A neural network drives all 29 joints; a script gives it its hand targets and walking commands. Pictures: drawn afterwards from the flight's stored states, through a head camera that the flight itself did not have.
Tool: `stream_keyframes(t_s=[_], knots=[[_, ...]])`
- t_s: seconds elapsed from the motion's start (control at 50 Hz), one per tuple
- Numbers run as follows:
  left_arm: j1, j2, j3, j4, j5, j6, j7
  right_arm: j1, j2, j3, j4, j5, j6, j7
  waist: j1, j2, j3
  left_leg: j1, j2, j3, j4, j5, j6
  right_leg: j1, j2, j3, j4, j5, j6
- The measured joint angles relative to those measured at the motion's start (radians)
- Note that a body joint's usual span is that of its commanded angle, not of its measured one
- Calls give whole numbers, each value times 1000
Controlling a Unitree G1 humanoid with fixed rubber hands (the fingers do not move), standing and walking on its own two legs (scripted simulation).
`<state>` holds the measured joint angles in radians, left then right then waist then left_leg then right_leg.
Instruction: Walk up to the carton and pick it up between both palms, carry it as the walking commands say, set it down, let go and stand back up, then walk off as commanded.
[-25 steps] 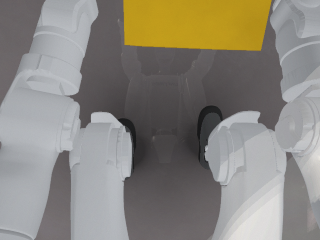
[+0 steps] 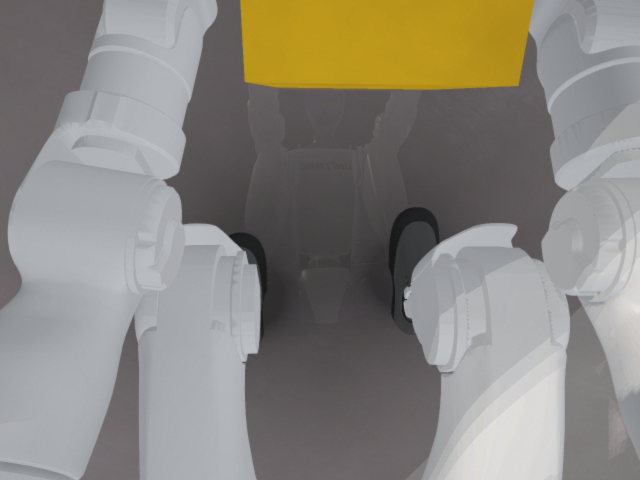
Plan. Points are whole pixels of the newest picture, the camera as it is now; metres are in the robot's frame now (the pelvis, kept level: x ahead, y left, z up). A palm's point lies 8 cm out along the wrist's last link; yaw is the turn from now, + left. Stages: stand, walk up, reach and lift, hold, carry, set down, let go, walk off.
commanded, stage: reach and lift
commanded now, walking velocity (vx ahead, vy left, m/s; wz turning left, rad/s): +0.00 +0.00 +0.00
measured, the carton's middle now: out of the picture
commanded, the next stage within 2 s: none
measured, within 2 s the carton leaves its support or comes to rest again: leaves its support in 0.76 s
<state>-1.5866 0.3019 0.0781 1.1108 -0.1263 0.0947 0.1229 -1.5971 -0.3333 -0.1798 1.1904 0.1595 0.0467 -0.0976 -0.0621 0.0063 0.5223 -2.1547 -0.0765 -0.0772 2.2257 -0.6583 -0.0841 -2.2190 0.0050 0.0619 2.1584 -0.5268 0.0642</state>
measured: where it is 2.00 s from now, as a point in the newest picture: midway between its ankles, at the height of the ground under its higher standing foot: (327, 301)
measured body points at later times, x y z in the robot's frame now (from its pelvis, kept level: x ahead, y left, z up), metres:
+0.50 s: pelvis +0.01 +0.00 -0.01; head +0.39 -0.01 +0.22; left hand +0.58 +0.10 -0.20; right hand +0.56 -0.20 -0.20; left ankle +0.10 +0.13 -0.34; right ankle +0.13 -0.14 -0.34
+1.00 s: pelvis -0.01 +0.00 +0.01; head +0.36 -0.03 +0.24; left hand +0.59 +0.10 -0.14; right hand +0.55 -0.19 -0.16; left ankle +0.10 +0.14 -0.34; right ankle +0.13 -0.14 -0.34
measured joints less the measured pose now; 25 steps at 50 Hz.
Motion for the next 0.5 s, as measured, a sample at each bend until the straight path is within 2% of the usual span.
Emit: stream_keyframes(t_s=[0.1,0.14,0.24,0.32,0.5], knots=[[-2,-18,20,4,8,16,9,21,-4,-18,-26,-23,28,12,-5,-1,-1,-6,-15,4,21,-1,2,1,1,11,23,-9,12],[-1,-29,43,-1,22,29,-4,29,0,-44,-45,-44,51,30,-9,2,-3,-12,-24,4,32,0,1,-2,-3,14,36,-14,15],[21,-50,104,-45,66,60,-12,44,-1,-75,-90,-86,111,62,-9,-3,-4,-13,-27,2,49,-7,-2,-4,-1,14,53,-21,15],[50,-63,122,-84,86,77,-9,61,-2,-70,-107,-84,126,82,-11,6,-23,-21,-31,-1,51,-13,-5,-11,-5,12,58,-31,12],[84,-68,129,-106,72,82,-2,85,8,-48,-129,-66,139,68,-24,16,-49,-27,-44,-1,49,-21,-13,-18,-6,16,67,-47,10]])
